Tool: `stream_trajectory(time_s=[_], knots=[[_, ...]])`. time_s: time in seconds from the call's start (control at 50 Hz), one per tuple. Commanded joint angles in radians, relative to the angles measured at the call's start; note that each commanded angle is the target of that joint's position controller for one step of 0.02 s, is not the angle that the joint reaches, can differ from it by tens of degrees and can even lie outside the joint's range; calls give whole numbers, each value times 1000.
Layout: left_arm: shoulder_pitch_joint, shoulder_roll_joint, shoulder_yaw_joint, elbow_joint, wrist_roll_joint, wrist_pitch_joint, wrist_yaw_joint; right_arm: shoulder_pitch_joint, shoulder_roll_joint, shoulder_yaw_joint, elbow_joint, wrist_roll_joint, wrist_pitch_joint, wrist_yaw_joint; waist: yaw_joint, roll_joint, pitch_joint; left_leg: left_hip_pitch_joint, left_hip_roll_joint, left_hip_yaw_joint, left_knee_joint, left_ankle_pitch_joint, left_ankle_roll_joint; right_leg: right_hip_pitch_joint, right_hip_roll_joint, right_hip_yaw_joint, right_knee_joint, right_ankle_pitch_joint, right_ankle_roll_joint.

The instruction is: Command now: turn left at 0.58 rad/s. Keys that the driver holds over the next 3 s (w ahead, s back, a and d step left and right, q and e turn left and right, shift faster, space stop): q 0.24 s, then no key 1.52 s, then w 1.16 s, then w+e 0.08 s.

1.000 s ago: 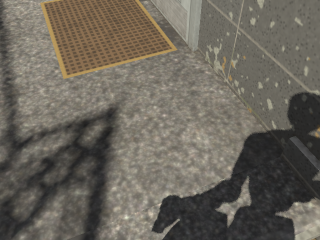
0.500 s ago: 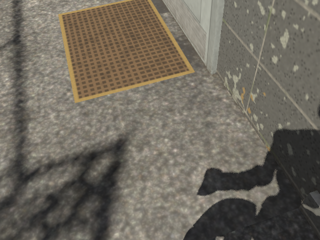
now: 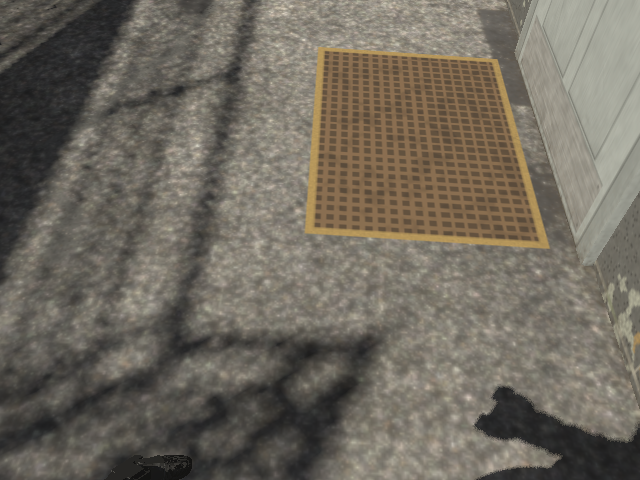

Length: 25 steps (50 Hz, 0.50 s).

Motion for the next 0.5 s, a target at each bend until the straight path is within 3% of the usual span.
stream_trajectory(time_s=[0.02, 0.04, 0.08, 0.12, 0.16, 0.24, 0.28, 0.34, 0.4, 0.46, 0.5], knots=[[40, 69, 15, -36, -14, 28, 10, -34, -116, -27, -83, 1, -21, -30, -1, 53, -24, 135, 160, -383, -425, 54, 39, -52, -12, -30, -180, -48, 33], [39, 111, 30, -13, -17, 33, 13, -32, -118, -29, -115, 4, -25, -30, -27, 38, -68, 220, 199, -432, -467, 134, -4, -46, -26, -28, -239, -14, 39], [-12, 110, 32, -20, -27, 39, 14, 13, -139, -39, -123, -1, -27, -37, -66, 82, -88, 320, 235, -503, -510, 146, -18, -85, -20, -15, -300, 10, 47], [-45, 108, 33, -16, -30, 39, 5, 36, -142, -40, -131, 5, -20, -43, -82, 85, -92, 391, 232, -528, -541, 91, -12, -108, -12, 0, -362, 20, 49], [-58, 115, 34, -4, -28, 33, -2, 43, -145, -41, -142, 3, -17, -43, -89, 87, -76, 427, 228, -536, -567, 87, 6, -116, -1, 18, -418, 28, 51], [-70, 129, 37, -1, -29, 30, -9, 78, -150, -41, -144, 6, -27, -41, -78, 98, -80, 500, 222, -529, -549, 292, 40, -88, 21, 18, -521, -30, 58], [-66, 145, 44, 10, -32, 35, -15, 89, -148, -40, -141, 6, -29, -37, -72, 113, -81, 519, 225, -506, -541, 391, 44, -58, 18, 4, -561, -37, 57], [-67, 143, 38, 19, -35, 37, -29, 111, -137, -35, -130, 7, -32, -31, -96, 152, -90, 513, 209, -464, -536, 495, 34, 49, 26, -16, -663, -74, 40], [-94, 132, 32, 17, -46, 16, -36, 114, -148, -31, -123, -9, -34, -9, -112, 148, -89, 460, 201, -449, -522, 533, 58, 218, 53, -60, -794, -158, 14], [-34, 144, 35, 30, -66, 0, -15, 73, -156, -28, -111, -6, -35, 4, -62, 155, -77, 413, 211, -482, -496, 639, 60, 399, 60, -41, -962, -176, -5], [65, 125, 34, 56, -69, -14, -8, 56, -140, -19, -87, 17, -33, 3, 6, 125, -81, 376, 164, -466, -434, 619, 10, 611, 50, -40, -1280, 16, -17]])
Next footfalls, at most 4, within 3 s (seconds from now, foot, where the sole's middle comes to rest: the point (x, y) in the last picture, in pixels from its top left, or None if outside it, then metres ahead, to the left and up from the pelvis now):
0.54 right None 0.20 -0.14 -0.72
0.78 left None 0.15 0.06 -0.72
2.46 right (339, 442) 0.56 -0.04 -0.72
3.00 left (239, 325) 0.83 0.20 -0.72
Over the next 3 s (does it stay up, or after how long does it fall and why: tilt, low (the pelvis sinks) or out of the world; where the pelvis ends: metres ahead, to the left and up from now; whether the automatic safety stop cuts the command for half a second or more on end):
stays up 0.69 0.08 0.04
